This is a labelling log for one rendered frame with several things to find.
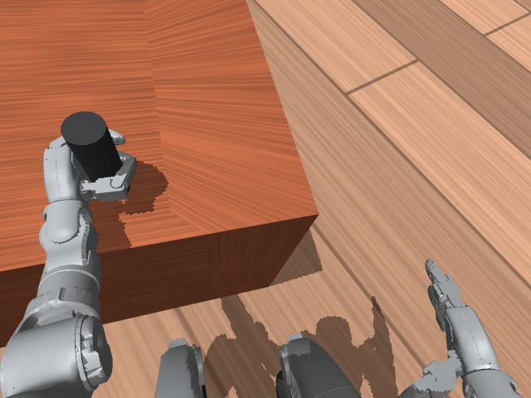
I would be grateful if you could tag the right robot arm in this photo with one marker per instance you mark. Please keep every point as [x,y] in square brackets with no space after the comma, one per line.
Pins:
[489,383]

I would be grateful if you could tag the right robot hand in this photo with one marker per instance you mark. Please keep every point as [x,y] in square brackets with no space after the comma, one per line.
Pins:
[468,344]

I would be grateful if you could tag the left robot hand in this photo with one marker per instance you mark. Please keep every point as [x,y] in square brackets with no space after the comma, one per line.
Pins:
[65,178]

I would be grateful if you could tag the left robot arm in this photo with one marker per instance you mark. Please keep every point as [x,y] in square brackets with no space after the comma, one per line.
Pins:
[59,349]

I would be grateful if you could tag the can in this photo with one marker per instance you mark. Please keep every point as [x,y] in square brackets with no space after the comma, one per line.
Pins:
[89,139]

